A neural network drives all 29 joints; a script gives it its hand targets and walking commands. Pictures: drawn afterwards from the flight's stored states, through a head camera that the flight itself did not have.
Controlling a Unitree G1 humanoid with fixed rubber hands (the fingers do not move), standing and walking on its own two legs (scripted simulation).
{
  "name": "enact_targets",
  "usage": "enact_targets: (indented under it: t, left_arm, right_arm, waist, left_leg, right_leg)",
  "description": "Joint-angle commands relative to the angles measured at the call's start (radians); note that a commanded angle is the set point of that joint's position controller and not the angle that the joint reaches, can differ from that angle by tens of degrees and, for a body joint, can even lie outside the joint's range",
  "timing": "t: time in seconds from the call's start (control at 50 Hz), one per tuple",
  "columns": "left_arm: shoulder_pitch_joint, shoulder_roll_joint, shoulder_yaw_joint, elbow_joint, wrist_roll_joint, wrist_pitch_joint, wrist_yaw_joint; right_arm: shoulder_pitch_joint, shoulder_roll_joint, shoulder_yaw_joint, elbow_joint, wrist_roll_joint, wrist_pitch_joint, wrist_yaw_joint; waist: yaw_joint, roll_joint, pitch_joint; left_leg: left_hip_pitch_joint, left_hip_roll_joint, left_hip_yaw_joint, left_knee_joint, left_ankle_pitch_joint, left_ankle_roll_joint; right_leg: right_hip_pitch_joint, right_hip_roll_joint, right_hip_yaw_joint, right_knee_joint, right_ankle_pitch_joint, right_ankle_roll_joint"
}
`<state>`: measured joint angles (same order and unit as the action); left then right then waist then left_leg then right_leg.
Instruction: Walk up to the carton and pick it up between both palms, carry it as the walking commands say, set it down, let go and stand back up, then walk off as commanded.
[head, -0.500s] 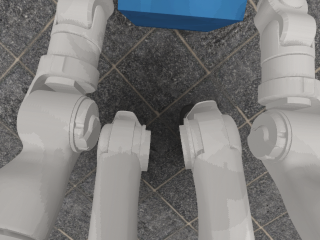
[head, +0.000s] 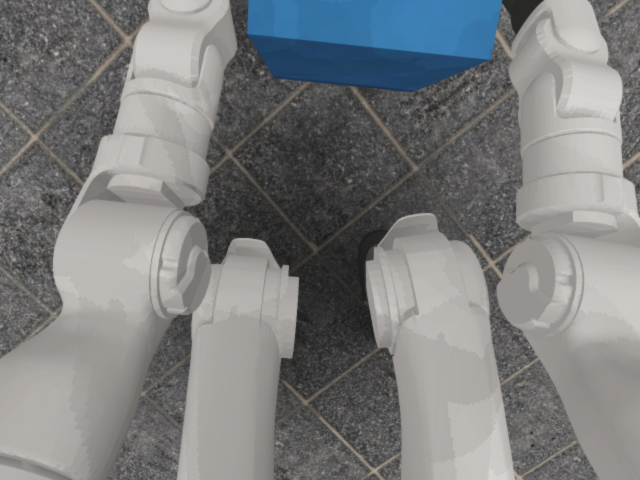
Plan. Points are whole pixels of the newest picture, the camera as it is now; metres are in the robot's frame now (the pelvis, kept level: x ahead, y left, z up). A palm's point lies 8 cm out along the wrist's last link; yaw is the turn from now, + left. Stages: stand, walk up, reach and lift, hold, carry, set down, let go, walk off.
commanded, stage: set down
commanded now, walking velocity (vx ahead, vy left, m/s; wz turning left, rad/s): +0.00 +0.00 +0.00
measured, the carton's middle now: out of the picture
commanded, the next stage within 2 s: none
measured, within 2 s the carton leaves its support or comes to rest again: neither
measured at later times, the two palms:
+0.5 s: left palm out of the picture +0.57 +0.05 -0.16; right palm out of the picture +0.51 -0.24 -0.16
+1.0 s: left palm out of the picture +0.56 +0.06 -0.17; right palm (531, 11) +0.50 -0.24 -0.17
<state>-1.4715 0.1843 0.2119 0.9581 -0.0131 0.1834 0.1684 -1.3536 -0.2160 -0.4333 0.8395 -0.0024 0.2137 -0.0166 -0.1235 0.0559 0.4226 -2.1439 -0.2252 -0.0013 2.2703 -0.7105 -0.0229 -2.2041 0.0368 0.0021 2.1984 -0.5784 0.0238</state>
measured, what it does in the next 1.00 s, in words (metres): stands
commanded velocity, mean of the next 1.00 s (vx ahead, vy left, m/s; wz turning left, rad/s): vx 0.00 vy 0.00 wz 0.00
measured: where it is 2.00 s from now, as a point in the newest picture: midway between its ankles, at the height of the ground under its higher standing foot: (323, 328)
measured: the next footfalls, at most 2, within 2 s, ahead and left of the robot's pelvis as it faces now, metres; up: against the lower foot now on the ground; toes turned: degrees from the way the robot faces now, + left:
none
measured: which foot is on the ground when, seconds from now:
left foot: down 0.00-1.00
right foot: down 0.00-1.00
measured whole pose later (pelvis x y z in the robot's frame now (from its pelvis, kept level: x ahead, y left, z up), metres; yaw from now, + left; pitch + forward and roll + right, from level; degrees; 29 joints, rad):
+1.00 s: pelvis +0.00 +0.00 +0.00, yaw +0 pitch +36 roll -1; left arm -1.45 0.20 0.17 1.02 0.04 0.14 0.12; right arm -1.36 -0.23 -0.46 1.00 -0.05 0.12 0.01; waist -0.11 0.04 0.38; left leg -2.18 -0.18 0.01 2.27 -0.71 -0.01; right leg -2.24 0.03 -0.01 2.20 -0.58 0.01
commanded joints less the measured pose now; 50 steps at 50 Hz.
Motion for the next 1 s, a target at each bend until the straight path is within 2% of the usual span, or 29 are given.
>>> enact_targets:
  t: [0.0, 0.02, 0.1, 0.12, 0.14, 0.18, 0.2, 0.22, 0.24, 0.26, 0.3, 0.32, 0.34, 0.38, 0.4, 0.44, 0.48, 0.5, 0.54, 0.56, 0.66, 0.76, 0.8, 0.82, 0.84, 0.88, 0.92, 0.94, 0.98]
  left_arm:
    - [-0.441, -0.942, -0.336, -0.012, -0.046, 0.023, -0.257]
    - [-0.395, -0.93, -0.319, 0.033, -0.027, 0.03, -0.257]
    - [-0.417, -0.903, -0.312, -0.02, -0.024, 0.012, -0.251]
    - [-0.412, -0.932, -0.328, -0.029, -0.02, 0.018, -0.254]
    - [-0.415, -0.89, -0.29, -0.02, 0.006, 0.021, -0.255]
    - [-0.384, -0.885, -0.295, 0.006, 0.027, 0.022, -0.252]
    - [-0.379, -0.891, -0.31, -0.003, 0.009, 0.023, -0.254]
    - [-0.354, -0.896, -0.283, 0.041, 0.02, 0.028, -0.256]
    - [-0.351, -0.894, -0.276, 0.025, 0.023, 0.017, -0.263]
    - [-0.341, -0.912, -0.295, 0.013, 0.013, 0.017, -0.261]
    - [-0.359, -0.86, -0.293, 0.004, 0.035, 0.022, -0.264]
    - [-0.365, -0.873, -0.282, 0.005, 0.015, 0.014, -0.263]
    - [-0.369, -0.882, -0.3, 0.021, 0.032, 0.024, -0.262]
    - [-0.362, -0.843, -0.276, 0.028, 0.033, 0.025, -0.268]
    - [-0.353, -0.868, -0.27, 0.079, 0.026, 0.025, -0.261]
    - [-0.329, -0.856, -0.241, 0.047, 0.066, 0.022, -0.269]
    - [-0.341, -0.858, -0.231, 0.037, 0.046, 0.015, -0.268]
    - [-0.341, -0.839, -0.255, 0.046, 0.052, 0.019, -0.263]
    - [-0.307, -0.848, -0.247, 0.09, 0.053, 0.018, -0.261]
    - [-0.343, -0.81, -0.245, 0.043, 0.06, 0.013, -0.259]
    - [-0.325, -0.805, -0.248, 0.048, 0.066, 0.014, -0.258]
    - [-0.292, -0.637, -0.222, 0.03, 0.067, -0.006, -0.221]
    - [-0.315, -0.599, -0.218, 0.035, 0.078, -0.011, -0.213]
    - [-0.307, -0.59, -0.221, 0.019, 0.053, -0.015, -0.203]
    - [-0.294, -0.56, -0.193, 0.039, 0.071, -0.013, -0.2]
    - [-0.291, -0.413, -0.196, 0.008, 0.063, -0.029, -0.171]
    - [-0.223, -0.152, -0.117, 0.044, 0.076, -0.035, -0.115]
    - [-0.275, -0.176, -0.159, -0.031, 0.029, -0.058, -0.11]
    - [-0.298, 0.016, -0.174, -0.07, -0.024, -0.082, -0.059]
  right_arm:
    - [-0.553, 0.856, 0.43, -0.025, 0.074, 0.024, 0.254]
    - [-0.526, 0.849, 0.425, -0.016, 0.064, 0.023, 0.253]
    - [-0.509, 0.852, 0.424, -0.017, 0.051, 0.019, 0.258]
    - [-0.517, 0.841, 0.422, 0.009, 0.062, 0.017, 0.258]
    - [-0.506, 0.841, 0.397, 0.02, 0.042, 0.025, 0.266]
    - [-0.498, 0.816, 0.396, 0.02, 0.056, 0.02, 0.262]
    - [-0.449, 0.834, 0.382, 0.05, 0.031, 0.025, 0.263]
    - [-0.472, 0.802, 0.379, 0.026, 0.031, 0.021, 0.259]
    - [-0.473, 0.83, 0.381, 0.03, 0.019, 0.015, 0.26]
    - [-0.44, 0.806, 0.357, 0.047, -0.003, 0.014, 0.259]
    - [-0.416, 0.81, 0.344, 0.083, -0.006, 0.024, 0.262]
    - [-0.413, 0.848, 0.319, 0.086, -0.026, 0.033, 0.269]
    - [-0.4, 0.799, 0.315, 0.078, -0.012, 0.024, 0.267]
    - [-0.391, 0.806, 0.301, 0.072, -0.045, 0.026, 0.261]
    - [-0.451, 0.764, 0.297, 0.05, -0.039, 0.016, 0.258]
    - [-0.397, 0.83, 0.299, 0.095, -0.038, 0.032, 0.272]
    - [-0.426, 0.778, 0.312, 0.067, -0.031, 0.022, 0.266]
    - [-0.394, 0.795, 0.296, 0.077, -0.031, 0.027, 0.26]
    - [-0.431, 0.761, 0.294, 0.034, -0.013, 0.001, 0.256]
    - [-0.418, 0.79, 0.302, 0.066, -0.008, 0.015, 0.264]
    - [-0.376, 0.728, 0.235, 0.089, -0.047, 0.008, 0.253]
    - [-0.362, 0.608, 0.194, 0.092, -0.058, -0.006, 0.23]
    - [-0.364, 0.561, 0.174, 0.111, -0.04, -0.022, 0.211]
    - [-0.328, 0.495, 0.152, 0.092, -0.054, -0.038, 0.198]
    - [-0.336, 0.5, 0.148, 0.101, -0.063, -0.031, 0.184]
    - [-0.294, 0.356, 0.098, 0.113, -0.07, -0.051, 0.153]
    - [-0.254, 0.129, 0.073, 0.142, -0.062, -0.071, 0.082]
    - [-0.285, 0.141, 0.108, 0.107, -0.035, -0.092, 0.069]
    - [-0.245, -0.057, 0.098, 0.092, -0.012, -0.142, 0.001]
  waist:
    - [-0.068, 0.082, -1.182]
    - [-0.091, 0.063, -1.136]
    - [-0.034, 0.028, -1.117]
    - [-0.041, 0.075, -1.125]
    - [-0.052, 0.038, -1.089]
    - [-0.014, 0.099, -1.067]
    - [-0.067, 0.078, -1.09]
    - [-0.042, 0.099, -1.045]
    - [-0.028, 0.03, -1.032]
    - [-0.076, 0.066, -1.035]
    - [-0.048, 0.084, -1.008]
    - [-0.076, 0.044, -1.004]
    - [-0.074, 0.118, -0.996]
    - [-0.076, 0.06, -0.987]
    - [-0.103, 0.091, -1.016]
    - [-0.016, 0.057, -0.958]
    - [-0.042, 0.021, -0.989]
    - [-0.053, 0.062, -0.997]
    - [-0.044, 0.094, -0.97]
    - [-0.006, 0.092, -0.973]
    - [-0.043, 0.126, -0.961]
    - [-0.055, 0.078, -1.01]
    - [-0.022, 0.074, -1.0]
    - [-0.077, 0.099, -1.003]
    - [-0.048, 0.107, -1.054]
    - [-0.078, 0.097, -1.051]
    - [-0.002, 0.085, -1.053]
    - [-0.058, 0.026, -1.134]
    - [-0.075, -0.002, -1.241]
  left_leg:
    - [0.322, 0.017, 0.024, -0.243, 0.367, 0.012]
    - [0.308, 0.03, 0.01, -0.25, 0.359, 0.022]
    - [0.301, 0.026, -0.003, -0.257, 0.376, 0.025]
    - [0.3, 0.022, 0.019, -0.248, 0.384, 0.014]
    - [0.311, 0.019, 0.019, -0.252, 0.346, 0.018]
    - [0.305, 0.033, 0.022, -0.246, 0.337, 0.021]
    - [0.31, 0.03, 0.012, -0.259, 0.348, 0.021]
    - [0.312, 0.024, 0.016, -0.244, 0.353, 0.019]
    - [0.273, 0.025, 0.024, -0.241, 0.364, 0.016]
    - [0.274, 0.025, 0.012, -0.246, 0.371, 0.013]
    - [0.246, 0.032, 0.021, -0.236, 0.342, 0.01]
    - [0.274, 0.027, 0.009, -0.256, 0.363, 0.016]
    - [0.298, 0.032, 0.008, -0.247, 0.35, 0.007]
    - [0.25, 0.036, 0.005, -0.253, 0.289, 0.022]
    - [0.278, 0.036, -0.01, -0.249, 0.294, 0.018]
    - [0.22, 0.035, 0.021, -0.263, 0.315, 0.015]
    - [0.202, 0.034, 0.017, -0.248, 0.304, 0.017]
    - [0.241, 0.033, 0.016, -0.256, 0.308, 0.022]
    - [0.253, 0.048, -0.009, -0.253, 0.332, 0.023]
    - [0.291, 0.048, 0.001, -0.252, 0.324, 0.026]
    - [0.279, 0.041, 0.019, -0.252, 0.324, 0.008]
    - [0.35, 0.056, -0.013, -0.258, 0.357, 0.015]
    - [0.327, 0.061, -0.009, -0.255, 0.348, 0.002]
    - [0.34, 0.055, -0.011, -0.256, 0.339, 0.001]
    - [0.371, 0.059, 0.009, -0.257, 0.331, 0.002]
    - [0.377, 0.071, -0.004, -0.268, 0.35, -0.006]
    - [0.337, 0.081, 0.033, -0.254, 0.316, -0.013]
    - [0.346, 0.081, 0.01, -0.253, 0.371, -0.008]
    - [0.376, 0.079, 0.011, -0.234, 0.438, -0.023]
  right_leg:
    - [0.664, 0.035, -0.039, -0.132, 0.484, -0.022]
    - [0.599, 0.033, -0.044, -0.133, 0.468, -0.021]
    - [0.59, 0.034, -0.038, -0.119, 0.459, -0.025]
    - [0.591, 0.037, -0.034, -0.12, 0.473, -0.027]
    - [0.549, 0.03, -0.038, -0.138, 0.409, -0.022]
    - [0.513, 0.042, -0.025, -0.133, 0.399, -0.028]
    - [0.528, 0.044, -0.047, -0.14, 0.416, -0.023]
    - [0.504, 0.047, -0.026, -0.148, 0.401, -0.027]
    - [0.52, 0.041, -0.031, -0.144, 0.429, -0.023]
    - [0.516, 0.042, -0.036, -0.141, 0.438, -0.03]
    - [0.508, 0.043, -0.024, -0.143, 0.424, -0.023]
    - [0.469, 0.045, -0.043, -0.144, 0.414, -0.022]
    - [0.464, 0.041, -0.033, -0.141, 0.396, -0.029]
    - [0.482, 0.039, -0.032, -0.153, 0.366, -0.035]
    - [0.488, 0.029, -0.034, -0.143, 0.357, -0.04]
    - [0.491, 0.041, -0.028, -0.151, 0.382, -0.028]
    - [0.529, 0.041, -0.029, -0.148, 0.391, -0.029]
    - [0.534, 0.047, -0.028, -0.151, 0.386, -0.029]
    - [0.46, 0.045, -0.029, -0.13, 0.382, -0.034]
    - [0.44, 0.05, -0.021, -0.134, 0.352, -0.03]
    - [0.453, 0.051, -0.028, -0.155, 0.372, -0.034]
    - [0.432, 0.034, -0.057, -0.12, 0.356, -0.017]
    - [0.468, 0.028, -0.053, -0.12, 0.369, -0.019]
    - [0.464, 0.032, -0.049, -0.137, 0.365, -0.028]
    - [0.508, 0.023, -0.042, -0.147, 0.353, -0.023]
    - [0.496, 0.016, -0.056, -0.132, 0.381, -0.012]
    - [0.544, 0.01, -0.026, -0.159, 0.35, -0.006]
    - [0.608, 0.011, -0.038, -0.148, 0.437, -0.004]
    - [0.684, 0.003, -0.033, -0.14, 0.535, 0.0]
